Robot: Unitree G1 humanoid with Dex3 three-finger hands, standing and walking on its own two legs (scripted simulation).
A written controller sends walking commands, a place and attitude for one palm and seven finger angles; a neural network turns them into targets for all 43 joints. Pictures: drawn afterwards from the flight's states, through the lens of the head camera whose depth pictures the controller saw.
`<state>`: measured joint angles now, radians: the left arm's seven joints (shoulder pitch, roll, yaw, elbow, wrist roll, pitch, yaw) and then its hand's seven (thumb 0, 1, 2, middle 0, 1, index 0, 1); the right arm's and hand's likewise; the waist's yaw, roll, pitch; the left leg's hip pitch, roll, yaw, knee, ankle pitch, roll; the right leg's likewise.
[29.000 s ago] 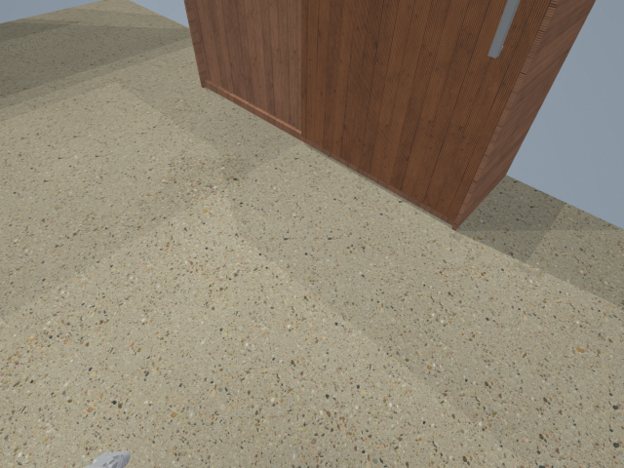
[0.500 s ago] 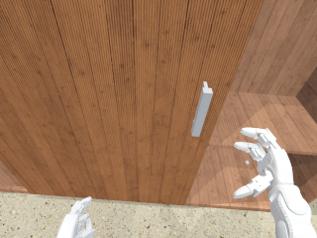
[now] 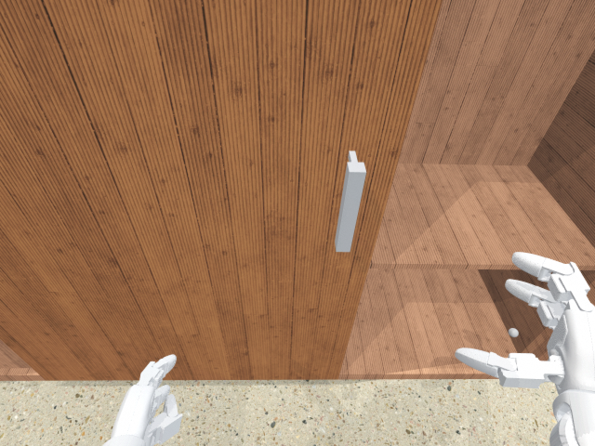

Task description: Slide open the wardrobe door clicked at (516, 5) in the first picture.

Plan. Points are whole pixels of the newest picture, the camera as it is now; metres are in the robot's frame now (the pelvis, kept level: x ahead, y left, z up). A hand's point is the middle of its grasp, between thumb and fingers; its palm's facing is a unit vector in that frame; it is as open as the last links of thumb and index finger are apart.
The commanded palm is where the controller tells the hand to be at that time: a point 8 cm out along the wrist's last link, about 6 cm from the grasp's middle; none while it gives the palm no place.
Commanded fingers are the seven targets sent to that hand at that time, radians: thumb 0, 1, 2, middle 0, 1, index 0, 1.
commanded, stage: draw the hand back to the body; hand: right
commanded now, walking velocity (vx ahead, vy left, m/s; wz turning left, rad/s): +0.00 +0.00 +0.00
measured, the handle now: (347, 202) +0.48 -0.09 +0.08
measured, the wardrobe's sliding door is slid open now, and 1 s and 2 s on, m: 0.66 0.66 0.66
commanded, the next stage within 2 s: step back with the hand held close in 0.80 s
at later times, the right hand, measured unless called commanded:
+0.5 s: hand out of the picture +0.19 -0.29 +0.17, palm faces +0.49 +0.79 -0.37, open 8.1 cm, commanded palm +0.15 -0.31 +0.17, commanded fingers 0.00 -0.90 -0.90 0.20 0.30 0.20 0.30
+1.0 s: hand (586, 334) +0.19 -0.28 +0.16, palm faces +0.49 +0.80 -0.36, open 7.4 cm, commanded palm +0.14 -0.30 +0.17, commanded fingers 0.00 -0.90 -0.90 0.20 0.30 0.20 0.30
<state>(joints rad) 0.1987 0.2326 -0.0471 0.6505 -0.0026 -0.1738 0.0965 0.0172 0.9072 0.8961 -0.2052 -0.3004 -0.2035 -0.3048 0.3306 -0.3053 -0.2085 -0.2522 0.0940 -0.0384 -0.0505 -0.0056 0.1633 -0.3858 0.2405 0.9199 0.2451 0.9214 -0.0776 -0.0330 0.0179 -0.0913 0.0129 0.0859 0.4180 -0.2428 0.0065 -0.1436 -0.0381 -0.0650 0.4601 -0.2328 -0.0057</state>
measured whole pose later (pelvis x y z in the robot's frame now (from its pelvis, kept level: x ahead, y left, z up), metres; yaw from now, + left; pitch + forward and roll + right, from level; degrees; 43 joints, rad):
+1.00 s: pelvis +0.00 +0.00 +0.00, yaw +0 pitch -5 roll +1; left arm 0.20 0.23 -0.03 0.65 0.01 -0.11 0.07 0.02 0.91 0.90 -0.21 -0.30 -0.20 -0.30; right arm 0.42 -0.34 -0.37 -0.36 0.07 -0.09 -0.10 0.02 -0.89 -0.90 0.21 0.30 0.21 0.30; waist -0.07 -0.05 0.01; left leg -0.05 0.01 0.09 0.35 -0.21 0.00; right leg -0.13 -0.04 -0.06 0.43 -0.22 -0.01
